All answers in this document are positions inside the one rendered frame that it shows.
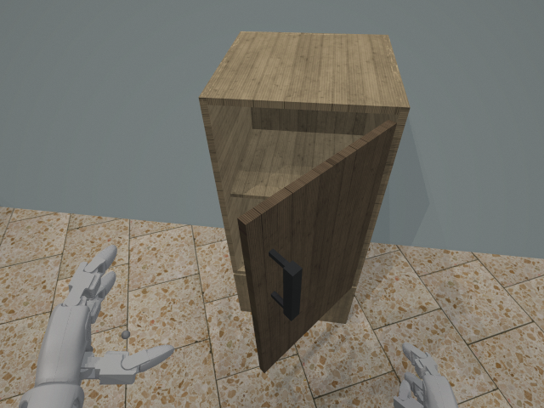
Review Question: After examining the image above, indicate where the handle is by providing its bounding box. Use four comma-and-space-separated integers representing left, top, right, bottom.
269, 249, 303, 321

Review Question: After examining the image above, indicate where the left robot hand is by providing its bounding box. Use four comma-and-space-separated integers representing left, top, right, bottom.
34, 245, 174, 388

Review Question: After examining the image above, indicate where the cupboard door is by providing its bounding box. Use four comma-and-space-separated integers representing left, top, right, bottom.
237, 120, 397, 373

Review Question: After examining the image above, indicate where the robot left forearm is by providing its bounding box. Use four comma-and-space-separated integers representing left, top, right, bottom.
19, 382, 84, 408

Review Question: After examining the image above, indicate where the right robot hand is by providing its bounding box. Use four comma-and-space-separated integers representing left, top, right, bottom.
394, 343, 459, 408

